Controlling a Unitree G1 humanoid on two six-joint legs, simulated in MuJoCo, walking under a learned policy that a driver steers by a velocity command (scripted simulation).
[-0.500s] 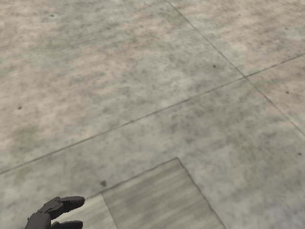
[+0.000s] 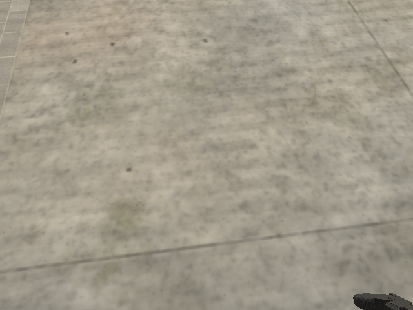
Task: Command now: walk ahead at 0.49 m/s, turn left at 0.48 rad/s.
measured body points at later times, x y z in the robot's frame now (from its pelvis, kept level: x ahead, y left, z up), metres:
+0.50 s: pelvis +0.29 +0.02 +0.02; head +0.31 +0.04 +0.46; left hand +0.46 +0.31 -0.05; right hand +0.41 -0.25 -0.09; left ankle +0.16 +0.09 -0.72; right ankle +0.46 -0.07 -0.71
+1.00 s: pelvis +0.52 +0.13 +0.01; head +0.55 +0.15 +0.46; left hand +0.37 +0.37 -0.12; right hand +0.85 +0.06 -0.05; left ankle +0.59 +0.29 -0.72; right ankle +0.45 -0.07 -0.71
